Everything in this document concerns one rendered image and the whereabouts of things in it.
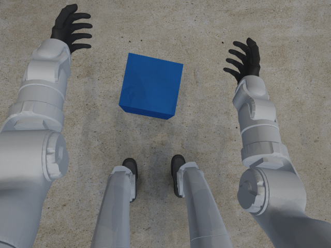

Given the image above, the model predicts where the robot right thigh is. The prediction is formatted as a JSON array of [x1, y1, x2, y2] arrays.
[[177, 167, 233, 248]]

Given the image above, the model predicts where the robot right forearm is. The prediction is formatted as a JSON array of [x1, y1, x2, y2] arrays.
[[232, 75, 307, 201]]

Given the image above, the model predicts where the right robot hand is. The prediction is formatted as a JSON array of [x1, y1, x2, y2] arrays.
[[223, 38, 260, 85]]

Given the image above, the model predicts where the robot left thigh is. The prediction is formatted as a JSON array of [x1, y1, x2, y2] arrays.
[[90, 171, 136, 248]]

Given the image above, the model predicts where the left robot hand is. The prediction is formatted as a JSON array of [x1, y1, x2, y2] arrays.
[[51, 4, 93, 54]]

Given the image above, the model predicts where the robot left upper arm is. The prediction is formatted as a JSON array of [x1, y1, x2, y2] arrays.
[[0, 129, 69, 248]]

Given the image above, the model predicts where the robot thigh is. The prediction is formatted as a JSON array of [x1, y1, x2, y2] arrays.
[[177, 167, 233, 248], [90, 171, 136, 248]]

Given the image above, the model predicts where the carton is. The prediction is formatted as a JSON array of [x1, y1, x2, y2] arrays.
[[119, 53, 184, 120]]

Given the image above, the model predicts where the robot left forearm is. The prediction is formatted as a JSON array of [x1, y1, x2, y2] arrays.
[[0, 38, 71, 133]]

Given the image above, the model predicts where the robot right upper arm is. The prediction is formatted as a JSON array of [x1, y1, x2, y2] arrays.
[[237, 167, 331, 248]]

